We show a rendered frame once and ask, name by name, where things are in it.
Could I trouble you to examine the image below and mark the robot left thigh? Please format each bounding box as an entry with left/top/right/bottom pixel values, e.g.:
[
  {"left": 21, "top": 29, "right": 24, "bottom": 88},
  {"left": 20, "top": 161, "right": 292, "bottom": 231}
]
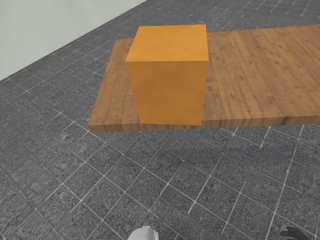
[{"left": 127, "top": 227, "right": 159, "bottom": 240}]

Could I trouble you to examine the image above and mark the right robot hand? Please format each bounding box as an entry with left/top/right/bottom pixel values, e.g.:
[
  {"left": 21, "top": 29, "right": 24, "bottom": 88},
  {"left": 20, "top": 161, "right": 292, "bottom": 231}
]
[{"left": 280, "top": 226, "right": 310, "bottom": 240}]

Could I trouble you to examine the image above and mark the carton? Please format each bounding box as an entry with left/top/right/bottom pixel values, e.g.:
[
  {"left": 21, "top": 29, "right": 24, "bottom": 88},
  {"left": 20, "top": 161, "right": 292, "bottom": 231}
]
[{"left": 125, "top": 24, "right": 209, "bottom": 126}]

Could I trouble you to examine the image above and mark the table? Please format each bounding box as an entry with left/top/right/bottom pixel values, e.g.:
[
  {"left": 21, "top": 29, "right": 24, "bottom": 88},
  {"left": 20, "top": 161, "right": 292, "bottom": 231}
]
[{"left": 87, "top": 24, "right": 320, "bottom": 133}]

